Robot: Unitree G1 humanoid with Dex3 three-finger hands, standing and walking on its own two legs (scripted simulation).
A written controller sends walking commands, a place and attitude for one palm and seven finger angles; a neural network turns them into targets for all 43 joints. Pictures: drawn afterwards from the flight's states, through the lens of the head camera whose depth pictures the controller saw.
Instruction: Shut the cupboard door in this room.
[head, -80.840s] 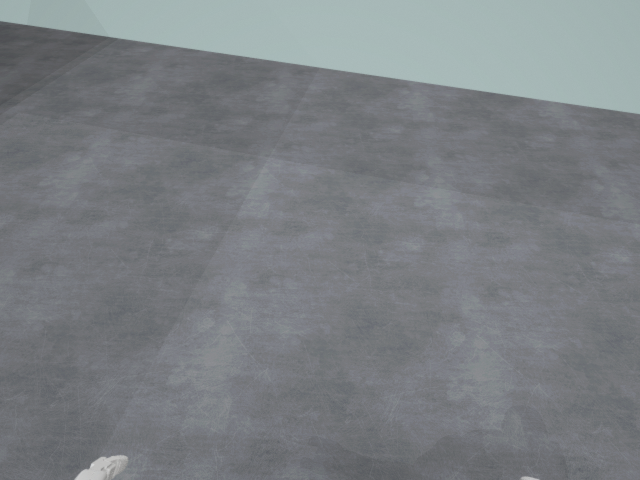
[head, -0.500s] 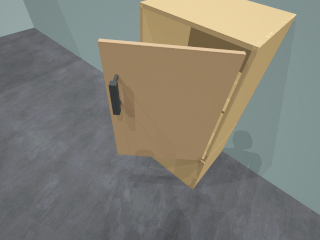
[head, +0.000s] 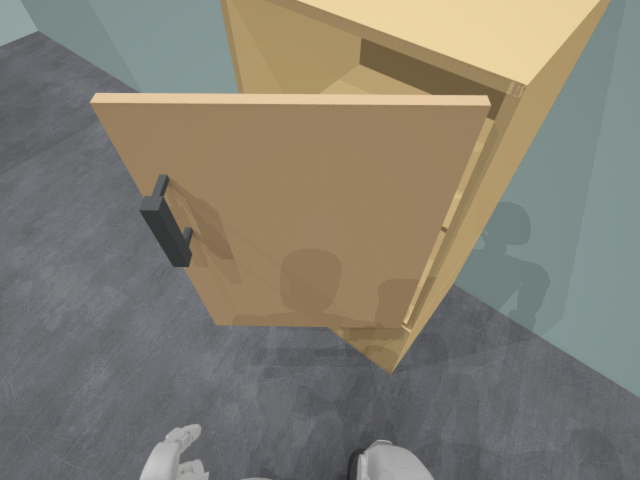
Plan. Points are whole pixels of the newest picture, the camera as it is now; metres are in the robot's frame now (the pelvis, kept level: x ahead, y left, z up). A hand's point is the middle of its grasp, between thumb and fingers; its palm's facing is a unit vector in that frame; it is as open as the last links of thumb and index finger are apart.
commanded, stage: come to a stop and stand still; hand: left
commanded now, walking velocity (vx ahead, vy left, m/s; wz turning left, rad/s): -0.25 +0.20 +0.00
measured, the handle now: (172, 222) +0.43 +0.21 +0.05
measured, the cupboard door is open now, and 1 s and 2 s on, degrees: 38 38 38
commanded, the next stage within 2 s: none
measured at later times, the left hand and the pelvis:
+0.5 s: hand out of the picture -0.05 +0.23 -0.16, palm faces +0.11 -0.98 -0.18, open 7.4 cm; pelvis -0.04 +0.04 +0.03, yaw +1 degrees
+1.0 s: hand out of the picture -0.02 +0.18 -0.16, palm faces +0.02 -0.98 -0.21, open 7.3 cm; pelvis -0.06 +0.00 +0.01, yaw -1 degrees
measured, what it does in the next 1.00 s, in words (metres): steps on the spot: left foot, then right foot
